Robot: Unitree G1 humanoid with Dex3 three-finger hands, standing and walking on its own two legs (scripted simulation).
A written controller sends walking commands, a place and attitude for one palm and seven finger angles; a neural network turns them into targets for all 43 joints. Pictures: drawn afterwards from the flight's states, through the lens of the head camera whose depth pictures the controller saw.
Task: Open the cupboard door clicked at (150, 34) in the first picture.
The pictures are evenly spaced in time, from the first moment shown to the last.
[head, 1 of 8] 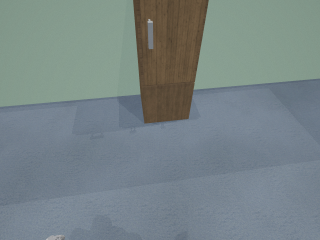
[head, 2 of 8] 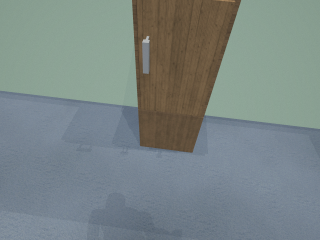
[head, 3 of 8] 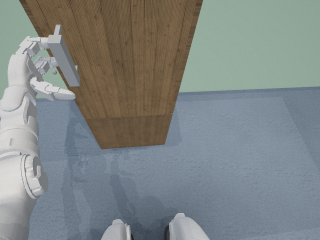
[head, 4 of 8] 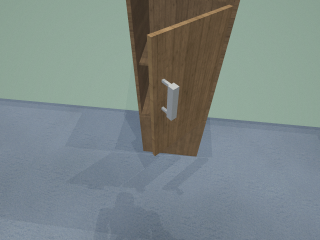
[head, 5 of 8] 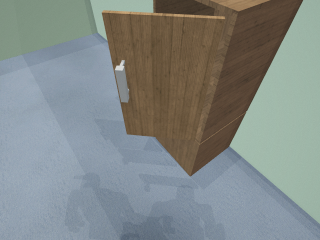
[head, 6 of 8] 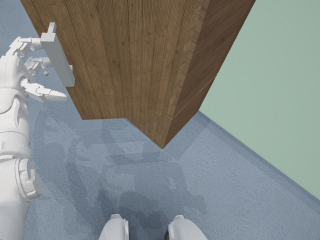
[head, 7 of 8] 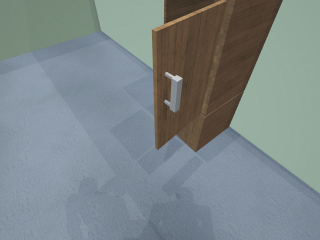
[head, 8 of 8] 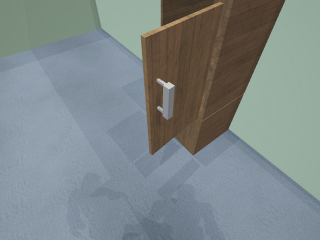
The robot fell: no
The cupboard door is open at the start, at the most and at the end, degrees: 0 96 96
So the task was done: yes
